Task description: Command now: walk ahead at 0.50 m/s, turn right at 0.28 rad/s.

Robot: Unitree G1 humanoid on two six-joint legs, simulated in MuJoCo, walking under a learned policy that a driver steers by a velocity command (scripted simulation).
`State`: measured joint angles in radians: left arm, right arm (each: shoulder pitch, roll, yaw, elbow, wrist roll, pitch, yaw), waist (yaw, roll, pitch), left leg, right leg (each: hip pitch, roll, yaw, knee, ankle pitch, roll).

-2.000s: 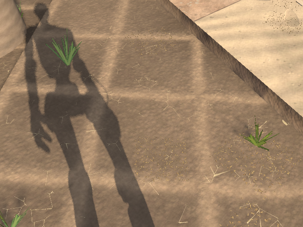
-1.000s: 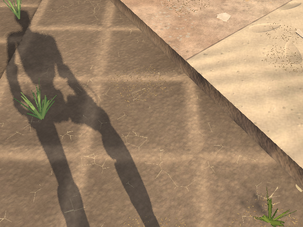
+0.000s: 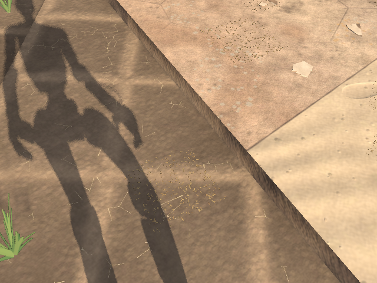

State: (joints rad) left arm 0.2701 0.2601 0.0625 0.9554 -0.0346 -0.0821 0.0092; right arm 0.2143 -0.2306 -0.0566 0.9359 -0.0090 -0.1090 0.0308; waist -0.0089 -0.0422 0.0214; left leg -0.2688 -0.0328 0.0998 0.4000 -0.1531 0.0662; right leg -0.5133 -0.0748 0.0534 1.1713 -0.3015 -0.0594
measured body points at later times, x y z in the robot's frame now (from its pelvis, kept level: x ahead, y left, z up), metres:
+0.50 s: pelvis +0.27 -0.07 -0.02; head +0.31 -0.08 +0.43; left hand +0.48 +0.15 -0.13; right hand +0.27 -0.35 -0.15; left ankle +0.14 +0.10 -0.63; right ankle +0.33 -0.15 -0.74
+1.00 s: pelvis +0.57 -0.10 -0.02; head +0.61 -0.10 +0.43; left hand +0.70 +0.15 -0.15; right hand +0.67 -0.40 -0.12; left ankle +0.69 -0.05 -0.74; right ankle +0.36 -0.16 -0.67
